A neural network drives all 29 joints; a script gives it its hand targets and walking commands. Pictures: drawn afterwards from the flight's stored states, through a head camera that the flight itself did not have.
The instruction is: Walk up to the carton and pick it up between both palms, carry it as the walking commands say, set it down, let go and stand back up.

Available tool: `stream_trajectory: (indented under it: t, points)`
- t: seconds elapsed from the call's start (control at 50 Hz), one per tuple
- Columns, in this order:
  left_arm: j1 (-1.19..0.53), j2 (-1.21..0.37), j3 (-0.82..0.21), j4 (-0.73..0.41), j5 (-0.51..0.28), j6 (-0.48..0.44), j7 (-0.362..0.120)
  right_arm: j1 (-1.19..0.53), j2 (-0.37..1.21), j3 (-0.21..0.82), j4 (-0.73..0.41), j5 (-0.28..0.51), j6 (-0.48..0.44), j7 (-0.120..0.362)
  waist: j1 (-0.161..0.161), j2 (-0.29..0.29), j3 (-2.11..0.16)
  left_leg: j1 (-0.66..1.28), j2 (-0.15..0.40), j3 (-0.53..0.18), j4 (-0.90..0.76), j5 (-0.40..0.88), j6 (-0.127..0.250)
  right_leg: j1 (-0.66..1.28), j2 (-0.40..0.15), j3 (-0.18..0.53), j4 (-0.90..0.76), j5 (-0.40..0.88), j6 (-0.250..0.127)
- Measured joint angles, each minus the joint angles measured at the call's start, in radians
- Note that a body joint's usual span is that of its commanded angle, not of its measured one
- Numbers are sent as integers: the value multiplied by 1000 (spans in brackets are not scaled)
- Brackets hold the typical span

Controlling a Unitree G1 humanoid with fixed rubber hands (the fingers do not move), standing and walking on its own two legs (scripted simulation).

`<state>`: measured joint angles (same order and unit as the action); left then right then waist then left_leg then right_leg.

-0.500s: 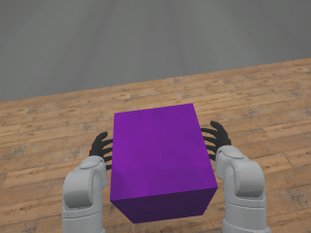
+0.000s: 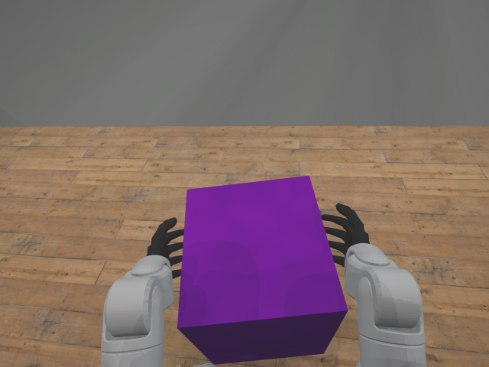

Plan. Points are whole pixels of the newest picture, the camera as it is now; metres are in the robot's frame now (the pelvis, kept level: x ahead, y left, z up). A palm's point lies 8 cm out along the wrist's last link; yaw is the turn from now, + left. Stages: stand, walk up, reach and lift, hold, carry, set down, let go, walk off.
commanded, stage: carry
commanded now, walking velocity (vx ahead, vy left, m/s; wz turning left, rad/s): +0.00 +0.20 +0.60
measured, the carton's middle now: (258, 275) +0.28 -0.01 +0.00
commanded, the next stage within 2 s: none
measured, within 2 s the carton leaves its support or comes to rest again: neither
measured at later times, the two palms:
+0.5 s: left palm out of the picture +0.19 +0.35 +0.07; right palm (202, 274) +0.25 +0.07 +0.08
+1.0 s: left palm out of the picture +0.15 +0.35 +0.07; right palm (197, 297) +0.22 +0.07 +0.08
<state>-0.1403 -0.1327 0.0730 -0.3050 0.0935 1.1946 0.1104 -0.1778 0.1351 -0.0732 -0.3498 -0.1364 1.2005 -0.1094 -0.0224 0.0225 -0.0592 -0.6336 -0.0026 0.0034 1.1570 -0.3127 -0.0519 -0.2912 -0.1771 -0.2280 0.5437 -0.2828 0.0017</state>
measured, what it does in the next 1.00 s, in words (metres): steps to the left: left foot, then right foot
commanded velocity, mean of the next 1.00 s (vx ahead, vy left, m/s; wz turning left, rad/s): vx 0.00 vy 0.01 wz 0.04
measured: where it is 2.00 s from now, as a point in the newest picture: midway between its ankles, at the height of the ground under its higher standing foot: outside the picture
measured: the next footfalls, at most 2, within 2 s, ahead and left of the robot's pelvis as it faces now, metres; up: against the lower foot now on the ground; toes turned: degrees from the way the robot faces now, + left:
left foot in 0.24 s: +0.02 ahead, +0.28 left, +0.00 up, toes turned -8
right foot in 0.60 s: -0.02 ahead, +0.06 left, +0.00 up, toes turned +6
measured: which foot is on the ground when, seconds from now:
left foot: up 0.00-0.22, down 0.24-1.00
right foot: down 0.00-0.22, up 0.24-0.58, down 0.60-1.00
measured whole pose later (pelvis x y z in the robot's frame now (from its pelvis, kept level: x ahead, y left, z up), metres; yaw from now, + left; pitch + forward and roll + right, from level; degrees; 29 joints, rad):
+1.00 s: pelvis -0.08 +0.16 -0.01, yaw +10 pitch +2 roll -1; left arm -0.18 -0.14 0.09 -0.21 0.13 1.23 0.12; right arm -0.22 0.14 -0.12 -0.19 -0.15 1.17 -0.08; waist 0.01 0.02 -0.13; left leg -0.40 0.02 0.10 0.46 -0.10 0.05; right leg -0.28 -0.04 -0.19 0.50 -0.26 -0.03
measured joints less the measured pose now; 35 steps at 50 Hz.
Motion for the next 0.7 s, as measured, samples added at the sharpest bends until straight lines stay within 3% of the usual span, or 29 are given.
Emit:
stream_trajectory:
  t: [0.1, 0.18, 0.22, 0.24, 0.28, 0.3, 0.34, 0.4, 0.5, 0.56, 0.6, 0.64, 0.7]
  points:
    - [-37, -4, 37, -25, 10, 5, -8, -76, 15, -15, 14, 3, 4, -5, -13, -24, 27, 67, 69, 36, -190, -44, -21, 3, -117, -23, -16, 35, 61]
    - [-45, -5, 41, -25, 24, 22, -10, -83, 16, -20, 32, 11, 2, -6, -5, -39, 17, 182, 69, 90, -420, -40, -22, -10, -186, -39, 18, 36, 120]
    - [-47, -5, 44, -32, 30, 30, -10, -94, 19, -24, 42, 14, 2, -5, 3, -32, -4, 261, 65, 105, -568, 37, -11, -44, -201, -33, 86, 12, 147]
    - [-49, 1, 51, -27, 31, 28, -11, -102, 22, -19, 64, 12, -8, -4, 4, -35, -20, 257, 64, 99, -585, 100, 5, -89, -194, 3, 161, -74, 145]
    - [-48, 4, 71, 2, 26, 22, -14, -100, 22, -6, 111, 2, -30, -1, 13, -55, -14, 216, 64, 79, -523, 13, 18, -181, -129, 98, 372, -278, 136]
    - [-40, -1, 77, 12, 25, 23, -12, -90, 20, 1, 127, -2, -35, 1, 26, -74, 4, 207, 60, 78, -505, 7, 26, -215, -93, 128, 460, -308, 132]
    - [-8, -1, 60, 5, 16, 29, 5, -70, 15, 5, 138, 1, -35, 8, 45, -89, 30, 196, 63, 81, -508, 61, 41, -269, -21, 138, 580, -299, 119]
    - [3, 2, 21, -31, -14, 36, 52, -46, 10, -18, 100, 17, -41, 24, 55, -65, 46, 198, 58, 81, -556, 77, 62, -307, 56, 112, 634, -216, 99]
    - [-36, -3, 23, -52, -20, 24, 44, -19, 5, -14, 35, 14, -73, 27, 57, -53, 5, 197, 30, 110, -606, 123, 91, -245, 120, 112, 445, -174, 56]
    - [-48, -5, 23, -2, -7, 15, 27, -13, 4, -15, 46, -3, -64, 23, 43, -34, -42, 195, 24, 120, -611, 128, 98, -133, 141, 112, 220, -140, 41]
    - [-49, -5, 20, 39, 2, 12, 18, -15, 4, -20, 68, -11, -51, 22, 33, -20, -62, 197, 21, 129, -602, 125, 100, -40, 143, 100, 51, -51, 23]
    - [-44, -5, 6, 80, 15, 14, 15, -8, 2, -34, 95, -11, -39, 23, 13, 24, -60, 221, 33, 110, -622, 146, 94, 4, 162, 80, -7, -9, -23]
    - [-36, -3, -9, 83, 24, 29, 10, 13, -1, -32, 85, -6, -25, 20, -3, 28, -65, 248, 29, 108, -654, 160, 84, 27, 157, 73, -28, 0, -34]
